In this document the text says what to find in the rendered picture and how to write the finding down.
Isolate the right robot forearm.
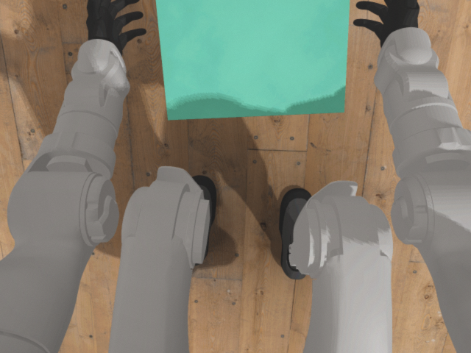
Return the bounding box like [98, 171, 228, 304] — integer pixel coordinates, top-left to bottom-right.
[374, 27, 471, 179]

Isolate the left robot hand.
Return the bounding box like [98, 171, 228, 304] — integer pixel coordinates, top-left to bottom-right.
[86, 0, 146, 56]

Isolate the right robot hand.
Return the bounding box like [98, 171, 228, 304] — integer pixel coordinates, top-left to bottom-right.
[353, 0, 419, 48]

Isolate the right robot upper arm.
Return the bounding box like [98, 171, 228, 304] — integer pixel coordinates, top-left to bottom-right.
[391, 169, 471, 353]

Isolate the left robot upper arm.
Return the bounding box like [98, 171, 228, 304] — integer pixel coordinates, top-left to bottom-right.
[0, 171, 119, 353]

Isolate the carton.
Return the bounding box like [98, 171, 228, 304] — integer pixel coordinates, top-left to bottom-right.
[156, 0, 350, 120]

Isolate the left robot shin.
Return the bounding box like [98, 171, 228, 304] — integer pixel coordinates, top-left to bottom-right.
[121, 166, 201, 245]

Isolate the right robot foot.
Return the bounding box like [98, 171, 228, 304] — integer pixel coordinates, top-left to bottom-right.
[279, 188, 311, 279]

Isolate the left robot forearm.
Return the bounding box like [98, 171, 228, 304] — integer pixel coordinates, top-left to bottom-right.
[7, 39, 130, 236]

